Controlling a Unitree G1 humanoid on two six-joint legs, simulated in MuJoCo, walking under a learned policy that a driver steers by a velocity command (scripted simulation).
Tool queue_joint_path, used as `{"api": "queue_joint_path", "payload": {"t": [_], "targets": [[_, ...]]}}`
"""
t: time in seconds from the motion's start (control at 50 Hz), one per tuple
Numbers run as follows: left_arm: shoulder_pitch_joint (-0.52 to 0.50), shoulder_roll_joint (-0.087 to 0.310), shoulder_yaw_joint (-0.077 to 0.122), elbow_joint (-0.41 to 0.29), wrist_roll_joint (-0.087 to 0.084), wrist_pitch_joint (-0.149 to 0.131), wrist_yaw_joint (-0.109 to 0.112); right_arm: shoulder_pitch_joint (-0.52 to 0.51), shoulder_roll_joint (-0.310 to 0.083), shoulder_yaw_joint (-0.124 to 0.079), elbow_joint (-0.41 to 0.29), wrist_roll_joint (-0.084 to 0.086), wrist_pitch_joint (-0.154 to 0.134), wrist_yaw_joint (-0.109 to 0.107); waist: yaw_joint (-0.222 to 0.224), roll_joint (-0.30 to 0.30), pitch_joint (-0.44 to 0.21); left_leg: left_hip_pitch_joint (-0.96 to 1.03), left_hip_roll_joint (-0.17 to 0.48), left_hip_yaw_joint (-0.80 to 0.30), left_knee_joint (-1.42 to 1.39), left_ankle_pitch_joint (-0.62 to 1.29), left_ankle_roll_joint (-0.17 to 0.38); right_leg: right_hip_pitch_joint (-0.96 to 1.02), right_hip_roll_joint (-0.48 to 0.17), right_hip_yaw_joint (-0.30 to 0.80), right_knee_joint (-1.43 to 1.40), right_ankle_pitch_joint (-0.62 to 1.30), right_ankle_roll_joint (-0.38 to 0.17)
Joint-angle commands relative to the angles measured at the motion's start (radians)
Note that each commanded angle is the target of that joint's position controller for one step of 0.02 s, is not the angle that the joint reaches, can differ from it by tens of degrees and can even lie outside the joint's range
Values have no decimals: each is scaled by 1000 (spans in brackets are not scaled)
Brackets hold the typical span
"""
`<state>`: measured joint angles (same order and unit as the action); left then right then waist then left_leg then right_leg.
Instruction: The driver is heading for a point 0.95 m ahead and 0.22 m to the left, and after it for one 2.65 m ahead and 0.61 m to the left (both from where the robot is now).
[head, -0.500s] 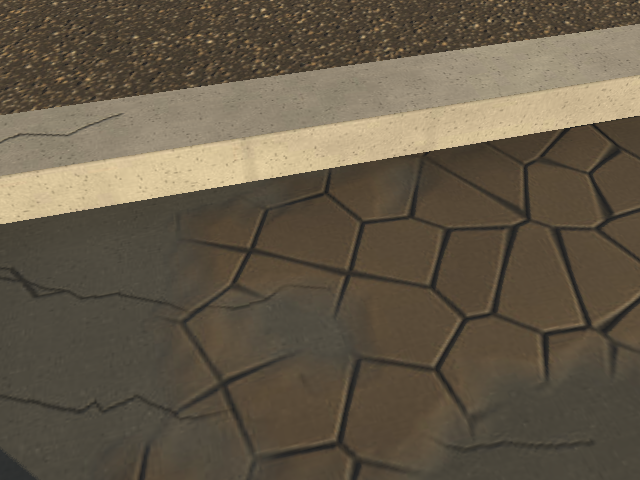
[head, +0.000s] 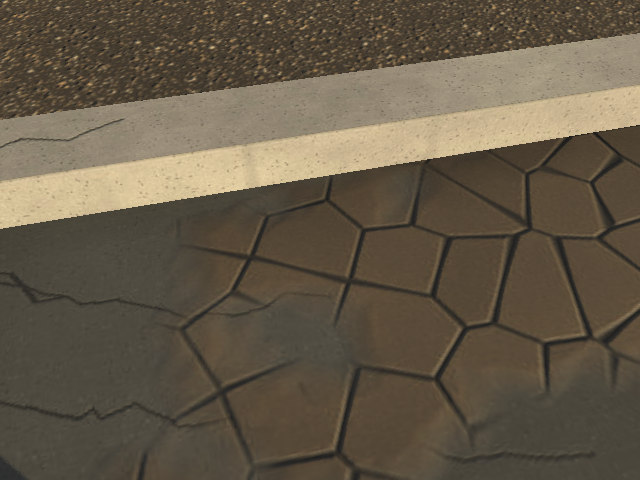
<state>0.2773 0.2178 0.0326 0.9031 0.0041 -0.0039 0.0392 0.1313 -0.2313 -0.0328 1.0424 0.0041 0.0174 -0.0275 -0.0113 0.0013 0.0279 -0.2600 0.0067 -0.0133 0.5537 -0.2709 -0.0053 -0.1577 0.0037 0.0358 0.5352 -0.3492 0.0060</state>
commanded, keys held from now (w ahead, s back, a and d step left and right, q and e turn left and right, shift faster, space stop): w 0.82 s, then w+q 0.18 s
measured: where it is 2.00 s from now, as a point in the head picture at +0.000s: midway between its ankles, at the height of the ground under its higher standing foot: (276, 297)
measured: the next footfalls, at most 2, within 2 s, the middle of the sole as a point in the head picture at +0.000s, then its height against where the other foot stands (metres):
right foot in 0.64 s outside the picture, level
left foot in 1.20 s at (276, 393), level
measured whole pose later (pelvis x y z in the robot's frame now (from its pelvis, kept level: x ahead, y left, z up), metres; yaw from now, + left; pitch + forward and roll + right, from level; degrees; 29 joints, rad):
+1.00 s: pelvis +0.43 -0.04 +0.01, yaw +3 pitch +1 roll -2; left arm 0.34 0.25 0.05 0.99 0.01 -0.10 0.00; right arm 0.12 -0.27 -0.06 0.89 0.02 -0.07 0.00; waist 0.05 0.04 0.00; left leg -0.71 0.12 -0.06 0.77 0.06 0.02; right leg -0.01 0.08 -0.10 0.18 -0.19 -0.06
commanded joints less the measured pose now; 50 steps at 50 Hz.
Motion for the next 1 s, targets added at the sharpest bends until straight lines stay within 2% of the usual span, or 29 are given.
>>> {"api": "queue_joint_path", "payload": {"t": [0.02,0.04,0.08,0.1,0.12,0.16,0.18,0.2,0.22,0.24,0.26,0.3,0.34,0.44,0.5,0.56,0.6,0.62,0.64,0.66,0.68,0.7,0.72,0.74,0.76,0.78,0.84,0.9,1.0], "targets": [[45,134,32,-22,-10,-9,8,-9,-115,-25,-24,9,-14,-5,9,-39,65,-43,-21,9,-47,-346,51,-154,-38,69,-162,-348,-79],[65,141,34,-20,-16,-18,9,-23,-109,-24,-32,12,-28,-3,21,-53,101,-93,-19,6,-23,-368,58,-161,-72,121,-194,-418,-105],[124,182,48,4,-28,-42,4,-50,-74,-19,-48,18,-66,10,39,-147,126,-182,-34,55,111,-231,48,-101,-195,304,-293,-485,-175],[116,202,55,8,-31,-50,2,-52,-66,-19,-53,22,-83,19,32,-188,140,-203,-26,59,166,-157,56,-88,-259,391,-332,-472,-211],[96,196,54,4,-31,-56,-1,-44,-68,-19,-54,25,-97,28,19,-187,152,-185,-5,39,160,-146,75,-112,-283,418,-337,-419,-224],[8,170,44,-20,-32,-59,-11,79,-69,-24,-9,34,-113,38,-57,-154,127,24,-15,50,-24,-124,101,-187,-211,292,-258,-270,-169],[-41,150,38,-40,-29,-61,-14,188,-98,-36,36,28,-115,39,-97,-97,93,181,4,-10,-86,-63,106,-264,-142,191,-141,-127,-124],[-82,89,22,-78,-28,-73,-14,317,-194,-65,74,26,-116,39,-128,141,54,326,147,-295,-222,-188,183,-413,4,-11,169,-2,-44],[-93,92,24,-104,-33,-92,-8,420,-259,-77,84,14,-122,49,-157,303,4,450,343,-675,-366,-171,303,-580,59,-16,462,-168,-12],[-80,129,35,-100,-51,-104,-13,352,-183,-49,66,-1,-132,50,-103,173,28,441,374,-682,-356,-134,306,-666,8,67,628,-189,-32],[-55,119,33,-83,-57,-111,-24,293,-140,-36,39,1,-138,51,-70,117,49,418,339,-571,-346,-92,275,-690,-34,76,676,-105,-57],[-76,120,40,-76,-40,-115,-31,242,-112,-21,16,5,-135,53,-43,61,68,376,284,-389,-370,38,219,-700,-103,42,619,49,-72],[-98,104,44,-82,-29,-107,-43,272,-82,-7,19,0,-119,45,-40,88,55,332,224,-255,-396,187,191,-630,-119,-1,532,122,-52],[-291,41,13,-148,-28,-95,-56,299,-149,-12,2,-5,-100,12,-68,81,91,195,179,-106,-452,270,188,-510,-77,-73,178,300,1],[-359,67,12,-172,-35,-92,-67,342,-166,-19,11,10,-102,10,-73,101,113,185,208,-89,-475,249,188,-431,-57,-75,69,370,-11],[-368,105,21,-185,-35,-95,-78,336,-170,-29,13,17,-97,9,-34,93,107,285,251,-72,-418,377,163,-403,-51,-56,6,345,-56],[-249,155,47,-156,-31,-97,-77,311,-190,-38,1,10,-86,11,46,113,6,321,242,-36,-247,724,136,-218,-1,-89,12,291,-95],[-82,191,70,-103,-34,-92,-71,302,-178,-33,-8,2,-77,11,128,109,-94,274,199,-2,-51,825,111,-9,28,-108,13,275,-123],[104,247,89,-59,-28,-87,-60,302,-149,-20,-32,-12,-73,12,196,36,-221,63,151,23,247,608,81,291,-114,58,29,208,-177],[186,330,102,-27,-14,-85,-67,441,14,24,-43,-6,-92,23,116,-268,-396,-291,-52,20,646,-74,20,597,-373,583,-126,-98,-345],[157,234,74,-29,-19,-88,-70,382,-68,5,-37,18,-122,30,138,-219,-367,-402,-41,-123,787,-272,43,544,-379,759,-283,-210,-325],[50,193,58,-41,-20,-95,-70,269,-144,-17,-84,46,-141,34,111,-179,-185,-485,15,-103,823,-202,67,395,-354,610,-296,-162,-273],[-42,167,48,-60,-15,-102,-71,207,-152,-19,-101,45,-149,27,80,-85,-111,-447,70,-82,781,-101,75,237,-318,469,-314,-24,-251],[-95,141,41,-63,-4,-108,-77,187,-144,-25,-103,29,-146,20,46,-43,-64,-397,106,-71,720,-35,73,108,-280,358,-335,103,-238],[-121,119,34,-60,5,-114,-80,214,-125,-29,-98,20,-132,17,6,-68,-61,-325,138,-81,673,3,73,32,-243,279,-357,165,-224],[-127,106,31,-52,5,-116,-83,233,-103,-28,-94,18,-118,16,-12,-79,-56,-287,144,-78,641,13,69,-12,-223,237,-381,185,-226],[-81,136,36,-18,2,-121,-70,186,-88,-31,-118,14,-90,13,-24,-65,-4,-335,159,-59,539,67,43,-69,-218,151,-439,233,-247],[-28,165,43,8,7,-119,-47,79,-95,-35,-157,8,-86,18,3,-42,27,-442,158,-70,384,233,22,-21,-222,82,-462,274,-234],[33,182,40,36,1,-115,-29,-80,-70,-23,-215,14,-96,42,60,-32,52,-406,102,-22,136,423,31,36,-205,-67,-474,328,-187]]}}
